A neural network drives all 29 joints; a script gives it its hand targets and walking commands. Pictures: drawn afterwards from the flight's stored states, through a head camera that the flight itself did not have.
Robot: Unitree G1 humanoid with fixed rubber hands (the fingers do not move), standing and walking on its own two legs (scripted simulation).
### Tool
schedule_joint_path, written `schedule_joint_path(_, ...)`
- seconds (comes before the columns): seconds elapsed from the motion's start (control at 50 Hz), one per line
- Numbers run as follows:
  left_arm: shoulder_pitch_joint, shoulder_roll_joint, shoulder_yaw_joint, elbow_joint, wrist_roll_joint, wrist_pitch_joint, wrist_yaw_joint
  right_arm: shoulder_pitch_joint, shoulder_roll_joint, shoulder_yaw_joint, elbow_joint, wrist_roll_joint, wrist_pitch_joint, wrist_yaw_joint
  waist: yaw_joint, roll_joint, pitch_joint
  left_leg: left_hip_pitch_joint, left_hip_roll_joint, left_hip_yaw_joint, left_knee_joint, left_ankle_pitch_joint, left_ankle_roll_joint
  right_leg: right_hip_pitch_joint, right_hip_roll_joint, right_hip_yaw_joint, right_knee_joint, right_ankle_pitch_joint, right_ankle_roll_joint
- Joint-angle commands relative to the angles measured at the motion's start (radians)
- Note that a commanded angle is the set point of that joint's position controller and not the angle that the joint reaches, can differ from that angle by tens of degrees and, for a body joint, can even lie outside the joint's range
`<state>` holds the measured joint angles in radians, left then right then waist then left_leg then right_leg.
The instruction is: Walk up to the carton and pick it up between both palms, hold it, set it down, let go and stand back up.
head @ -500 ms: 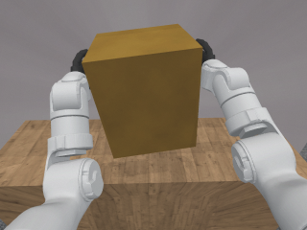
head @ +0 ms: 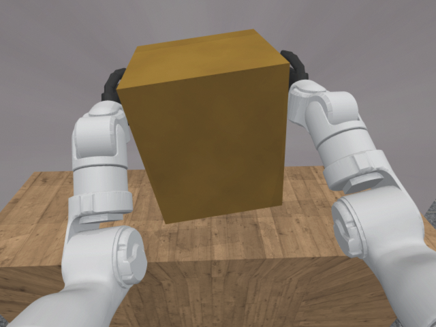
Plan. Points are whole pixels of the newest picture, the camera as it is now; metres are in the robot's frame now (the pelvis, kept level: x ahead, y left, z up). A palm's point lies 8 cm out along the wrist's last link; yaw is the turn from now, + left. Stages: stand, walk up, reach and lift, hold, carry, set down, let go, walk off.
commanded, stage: hold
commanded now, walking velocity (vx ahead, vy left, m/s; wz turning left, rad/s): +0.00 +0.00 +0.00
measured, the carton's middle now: (209, 125) +0.38 +0.00 +0.25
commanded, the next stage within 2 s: set down in 0.48 s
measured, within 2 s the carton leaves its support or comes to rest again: neither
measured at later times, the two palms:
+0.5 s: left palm (110, 113) +0.37 +0.16 +0.29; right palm (294, 96) +0.37 -0.14 +0.30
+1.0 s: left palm (108, 129) +0.40 +0.18 +0.24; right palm (273, 123) +0.39 -0.12 +0.24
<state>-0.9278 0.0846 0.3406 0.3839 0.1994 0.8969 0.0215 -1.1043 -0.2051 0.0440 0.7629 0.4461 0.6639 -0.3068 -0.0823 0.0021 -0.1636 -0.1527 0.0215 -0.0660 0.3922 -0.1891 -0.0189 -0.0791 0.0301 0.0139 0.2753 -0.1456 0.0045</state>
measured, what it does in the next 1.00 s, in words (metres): stands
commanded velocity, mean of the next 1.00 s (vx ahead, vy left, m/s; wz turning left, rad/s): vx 0.00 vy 0.00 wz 0.00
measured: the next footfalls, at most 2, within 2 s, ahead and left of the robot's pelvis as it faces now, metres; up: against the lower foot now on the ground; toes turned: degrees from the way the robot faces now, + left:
none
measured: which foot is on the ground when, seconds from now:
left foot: down 0.00-1.00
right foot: down 0.00-1.00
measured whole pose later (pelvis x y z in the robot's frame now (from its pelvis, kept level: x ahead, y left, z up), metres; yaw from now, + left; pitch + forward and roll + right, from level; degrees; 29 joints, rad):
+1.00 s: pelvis +0.00 +0.00 +0.00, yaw +2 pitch -8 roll -1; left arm -0.90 0.10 0.39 0.53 0.31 0.56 -0.07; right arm -0.96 -0.03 -0.12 0.88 0.18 0.25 -0.22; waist -0.10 -0.09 -0.01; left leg -0.02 0.00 -0.09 0.34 -0.18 -0.01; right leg 0.07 0.01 -0.01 0.22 -0.15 0.01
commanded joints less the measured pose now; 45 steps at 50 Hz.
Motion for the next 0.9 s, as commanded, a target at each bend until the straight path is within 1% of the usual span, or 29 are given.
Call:
schedule_joint_path(0.0, -0.792, -0.577, -0.339, -0.143, -0.156, -0.093, -0.129, -0.765, 0.714, 0.217, -0.341, 0.166, -0.022, 0.132, 0.022, 0.008, -0.351, 0.134, -0.067, 0.036, -0.025, 0.26, -0.032, 0.125, 0.064, -0.017, -0.003, 0.225, 0.06)
schedule_joint_path(0.06, -0.804, -0.583, -0.36, -0.179, -0.168, -0.094, -0.132, -0.722, 0.714, 0.212, -0.316, 0.167, -0.014, 0.134, 0.002, 0.014, -0.361, 0.154, -0.067, 0.035, -0.025, 0.279, -0.038, 0.132, 0.065, -0.014, 0.002, 0.262, 0.056)
schedule_joint_path(0.08, -0.838, -0.596, -0.391, -0.229, -0.187, -0.099, -0.132, -0.73, 0.723, 0.218, -0.343, 0.18, -0.019, 0.134, -0.007, 0.031, -0.392, 0.16, -0.066, 0.031, -0.017, 0.305, -0.048, 0.139, 0.066, -0.018, 0.008, 0.275, 0.056)
schedule_joint_path(0.1, -0.837, -0.596, -0.399, -0.217, -0.193, -0.097, -0.132, -0.735, 0.716, 0.217, -0.361, 0.177, -0.019, 0.13, -0.017, 0.052, -0.367, 0.165, -0.072, 0.031, -0.006, 0.313, -0.054, 0.126, 0.061, -0.013, 0.003, 0.291, 0.057)
schedule_joint_path(0.14, -0.805, -0.606, -0.394, -0.161, -0.175, -0.083, -0.14, -0.731, 0.675, 0.188, -0.349, 0.159, -0.017, 0.125, -0.029, 0.081, -0.305, 0.143, -0.07, 0.031, -0.013, 0.269, -0.063, 0.109, 0.056, -0.01, -0.014, 0.236, 0.046)
schedule_joint_path(0.16, -0.825, -0.615, -0.411, -0.194, -0.183, -0.089, -0.142, -0.719, 0.683, 0.174, -0.332, 0.149, -0.019, 0.125, -0.044, 0.091, -0.313, 0.127, -0.064, 0.029, -0.024, 0.245, -0.066, 0.105, 0.057, -0.016, -0.015, 0.206, 0.042)
schedule_joint_path(0.18, -0.818, -0.612, -0.394, -0.167, -0.168, -0.085, -0.145, -0.72, 0.681, 0.165, -0.313, 0.138, -0.015, 0.127, -0.038, 0.094, -0.275, 0.108, -0.065, 0.028, -0.032, 0.218, -0.065, 0.093, 0.052, -0.014, -0.019, 0.175, 0.041)
schedule_joint_path(0.2, -0.838, -0.616, -0.417, -0.206, -0.182, -0.09, -0.146, -0.717, 0.692, 0.168, -0.312, 0.14, -0.016, 0.13, -0.045, 0.101, -0.329, 0.116, -0.066, 0.03, -0.032, 0.215, -0.067, 0.099, 0.053, -0.015, -0.011, 0.175, 0.041)
schedule_joint_path(0.24, -0.847, -0.609, -0.412, -0.2, -0.184, -0.094, -0.139, -0.736, 0.71, 0.187, -0.318, 0.147, -0.016, 0.135, -0.03, 0.093, -0.335, 0.114, -0.071, 0.03, -0.029, 0.22, -0.056, 0.102, 0.05, -0.014, -0.007, 0.176, 0.047)
schedule_joint_path(0.26, -0.84, -0.598, -0.379, -0.156, -0.167, -0.091, -0.137, -0.769, 0.714, 0.192, -0.321, 0.146, -0.016, 0.135, -0.003, 0.075, -0.317, 0.096, -0.072, 0.033, -0.032, 0.192, -0.046, 0.102, 0.047, -0.014, -0.01, 0.154, 0.052)
schedule_joint_path(0.28, -0.833, -0.581, -0.359, -0.124, -0.161, -0.093, -0.137, -0.77, 0.723, 0.189, -0.299, 0.137, -0.014, 0.136, 0.003, 0.035, -0.287, 0.085, -0.071, 0.034, -0.042, 0.172, -0.031, 0.101, 0.047, -0.013, -0.013, 0.147, 0.057)
schedule_joint_path(0.3, -0.852, -0.587, -0.364, -0.144, -0.165, -0.102, -0.136, -0.779, 0.738, 0.196, -0.316, 0.14, -0.02, 0.138, 0.007, 0.035, -0.329, 0.084, -0.069, 0.037, -0.047, 0.161, -0.03, 0.108, 0.047, -0.015, -0.008, 0.142, 0.06)
schedule_joint_path(0.32, -0.817, -0.579, -0.337, -0.097, -0.149, -0.099, -0.135, -0.777, 0.729, 0.19, -0.299, 0.135, -0.017, 0.137, 0.016, 0.011, -0.285, 0.086, -0.068, 0.037, -0.05, 0.176, -0.025, 0.1, 0.054, -0.016, -0.013, 0.154, 0.059)
schedule_joint_path(0.34, -0.813, -0.578, -0.339, -0.11, -0.151, -0.1, -0.136, -0.774, 0.727, 0.199, -0.309, 0.145, -0.021, 0.137, 0.02, 0.019, -0.338, 0.105, -0.066, 0.035, -0.041, 0.199, -0.025, 0.121, 0.051, -0.02, -0.007, 0.173, 0.061)
schedule_joint_path(0.42, -0.844, -0.619, -0.4, -0.188, -0.203, -0.117, -0.128, -0.818, 0.742, 0.226, -0.426, 0.171, -0.04, 0.133, 0.001, 0.024, -0.46, 0.161, -0.071, 0.027, -0.002, 0.292, -0.039, 0.137, 0.063, -0.02, 0.005, 0.255, 0.058)
schedule_joint_path(0.44, -0.841, -0.602, -0.388, -0.167, -0.195, -0.113, -0.125, -0.786, 0.719, 0.206, -0.378, 0.166, -0.029, 0.129, -0.012, 0.038, -0.389, 0.155, -0.071, 0.028, -0.008, 0.274, -0.042, 0.111, 0.062, -0.017, -0.004, 0.241, 0.057)
schedule_joint_path(0.46, -0.833, -0.585, -0.366, -0.134, -0.178, -0.108, -0.127, -0.773, 0.71, 0.199, -0.337, 0.156, -0.024, 0.13, -0.002, 0.042, -0.345, 0.136, -0.072, 0.031, -0.02, 0.217, -0.037, 0.082, 0.054, -0.019, -0.017, 0.184, 0.059)
schedule_joint_path(0.48, -0.881, -0.576, -0.357, -0.107, -0.194, -0.125, -0.129, -0.809, 0.727, 0.18, -0.31, 0.135, -0.04, 0.134, -0.007, 0.015, -0.335, 0.123, -0.073, 0.024, -0.034, 0.195, -0.025, 0.048, 0.051, -0.021, -0.025, 0.137, 0.057)
schedule_joint_path(0.5, -0.905, -0.573, -0.342, -0.075, -0.186, -0.146, -0.13, -0.807, 0.727, 0.154, -0.264, 0.11, -0.056, 0.14, -0.004, 0.024, -0.307, 0.112, -0.07, 0.022, -0.047, 0.153, -0.018, 0.022, 0.042, -0.023, -0.035, 0.076, 0.055)
schedule_joint_path(0.54, -0.954, -0.596, -0.351, -0.042, -0.196, -0.193, -0.132, -0.871, 0.742, 0.115, -0.264, 0.066, -0.111, 0.153, -0.01, 0.036, -0.356, 0.14, -0.06, 0.018, -0.043, 0.167, -0.026, 0.016, 0.047, -0.033, -0.036, 0.052, 0.044)
schedule_joint_path(0.56, -0.951, -0.583, -0.321, -0.001, -0.184, -0.214, -0.131, -0.896, 0.736, 0.102, -0.257, 0.045, -0.138, 0.16, 0.002, 0.02, -0.359, 0.148, -0.063, 0.018, -0.04, 0.172, -0.017, 0.02, 0.045, -0.037, -0.04, 0.048, 0.046)
schedule_joint_path(0.62, -0.968, -0.543, -0.241, 0.102, -0.129, -0.291, -0.144, -0.874, 0.715, -0.007, -0.118, -0.067, -0.215, 0.176, -0.009, 0.016, -0.3, 0.131, -0.063, 0.041, -0.079, 0.08, -0.005, 0.029, 0.033, -0.04, -0.053, -0.021, 0.043)
schedule_joint_path(0.66, -0.882, -0.486, -0.143, 0.232, -0.046, -0.318, -0.171, -0.799, 0.662, -0.092, 0.031, -0.155, -0.258, 0.183, -0.007, 0.012, -0.17, 0.127, -0.063, 0.063, -0.114, 0.043, 0.006, 0.051, 0.019, -0.044, -0.073, -0.058, 0.039)
schedule_joint_path(0.68, -0.832, -0.467, -0.119, 0.247, -0.01, -0.332, -0.187, -0.734, 0.648, -0.122, 0.081, -0.194, -0.281, 0.184, -0.018, 0.019, -0.156, 0.142, -0.062, 0.073, -0.122, 0.066, 0.003, 0.093, 0.016, -0.047, -0.072, -0.024, 0.034)
schedule_joint_path(0.72, -0.76, -0.451, -0.101, 0.222, 0.022, -0.351, -0.214, -0.684, 0.634, -0.12, 0.06, -0.225, -0.331, 0.183, -0.031, 0.006, -0.19, 0.186, -0.069, 0.083, -0.115, 0.169, -0.008, 0.186, 0.022, -0.057, -0.064, 0.095, 0.038)
schedule_joint_path(0.74, -0.734, -0.432, -0.086, 0.234, 0.042, -0.353, -0.226, -0.684, 0.616, -0.111, 0.059, -0.234, -0.351, 0.186, -0.019, 0.008, -0.166, 0.186, -0.074, 0.089, -0.112, 0.203, -0.004, 0.204, 0.02, -0.062, -0.061, 0.126, 0.041)
schedule_joint_path(0.84, -0.663, -0.484, -0.18, 0.117, 0.027, -0.38, -0.241, -0.661, 0.634, -0.008, -0.105, -0.241, -0.459, 0.186, -0.034, 0.014, -0.234, 0.276, -0.086, 0.098, -0.048, 0.44, -0.021, 0.273, 0.029, -0.09, -0.033, 0.344, 0.054)
schedule_joint_path(0.86, -0.65, -0.493, -0.197, 0.108, 0.027, -0.381, -0.242, -0.664, 0.637, 0.009, -0.131, -0.239, -0.473, 0.184, -0.033, 0.014, -0.231, 0.289, -0.087, 0.096, -0.037, 0.461, -0.019, 0.267, 0.027, -0.092, -0.029, 0.373, 0.057)
schedule_joint_path(0.88, -0.656, -0.504, -0.206, 0.1, 0.025, -0.382, -0.24, -0.671, 0.63, 0.021, -0.151, -0.236, -0.486, 0.183, -0.029, 0.017, -0.229, 0.284, -0.082, 0.101, -0.037, 0.444, -0.022, 0.258, 0.028, -0.096, -0.029, 0.332, 0.051)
